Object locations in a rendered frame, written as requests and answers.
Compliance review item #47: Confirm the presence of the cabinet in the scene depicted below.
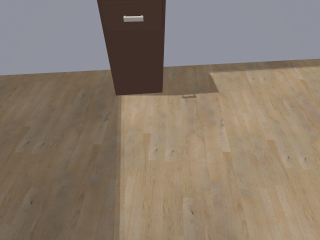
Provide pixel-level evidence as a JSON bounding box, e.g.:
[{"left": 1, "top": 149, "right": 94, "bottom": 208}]
[{"left": 97, "top": 0, "right": 166, "bottom": 96}]

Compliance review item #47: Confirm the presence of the handle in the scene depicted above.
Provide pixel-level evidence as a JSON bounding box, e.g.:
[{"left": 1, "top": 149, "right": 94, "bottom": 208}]
[{"left": 123, "top": 15, "right": 144, "bottom": 22}]

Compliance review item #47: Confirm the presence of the drawer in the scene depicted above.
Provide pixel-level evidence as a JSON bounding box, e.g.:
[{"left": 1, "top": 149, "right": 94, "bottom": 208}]
[{"left": 101, "top": 0, "right": 162, "bottom": 30}]

